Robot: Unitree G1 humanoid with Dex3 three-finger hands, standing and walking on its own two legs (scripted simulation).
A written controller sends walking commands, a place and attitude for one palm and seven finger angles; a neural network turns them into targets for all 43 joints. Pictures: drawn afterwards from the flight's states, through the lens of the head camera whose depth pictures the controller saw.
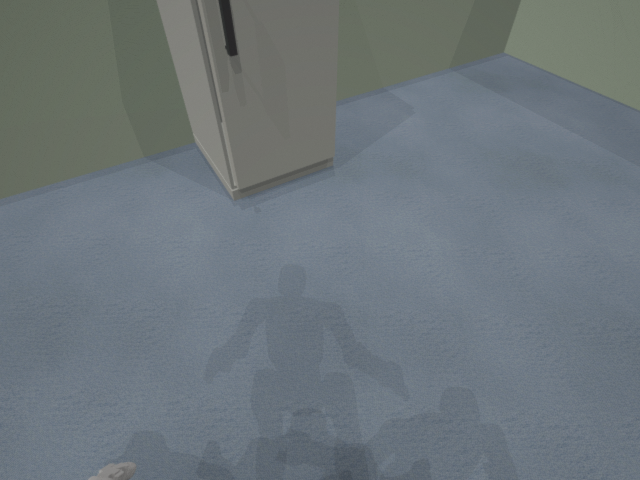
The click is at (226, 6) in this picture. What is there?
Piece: fridge door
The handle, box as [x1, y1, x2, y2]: [218, 0, 237, 56]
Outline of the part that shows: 218,0 226,42 225,48 230,56 237,53 229,1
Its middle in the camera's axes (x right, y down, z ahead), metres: -0.32 -0.77 +1.23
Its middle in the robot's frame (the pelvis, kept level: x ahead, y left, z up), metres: +1.43 +0.38 +0.11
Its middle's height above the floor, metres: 0.88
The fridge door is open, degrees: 0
